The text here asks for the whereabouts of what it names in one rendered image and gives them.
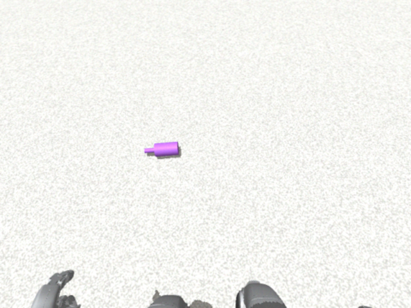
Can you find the left robot hand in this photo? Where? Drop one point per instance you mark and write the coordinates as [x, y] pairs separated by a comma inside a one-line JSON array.
[[48, 294]]

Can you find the bottle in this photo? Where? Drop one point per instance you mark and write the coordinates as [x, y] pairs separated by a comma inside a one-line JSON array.
[[164, 149]]

